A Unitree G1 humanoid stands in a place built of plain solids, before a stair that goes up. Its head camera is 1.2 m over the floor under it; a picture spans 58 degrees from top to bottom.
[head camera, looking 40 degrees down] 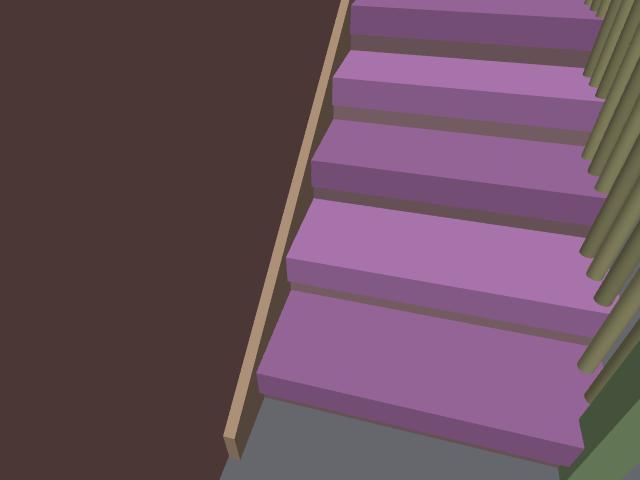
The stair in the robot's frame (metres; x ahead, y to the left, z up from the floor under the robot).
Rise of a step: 0.17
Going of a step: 0.29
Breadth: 0.92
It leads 14 degrees to the right of straight ahead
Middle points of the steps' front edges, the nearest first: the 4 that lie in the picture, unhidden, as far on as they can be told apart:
0.57 -0.22 0.17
0.84 -0.34 0.33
1.12 -0.42 0.50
1.41 -0.49 0.66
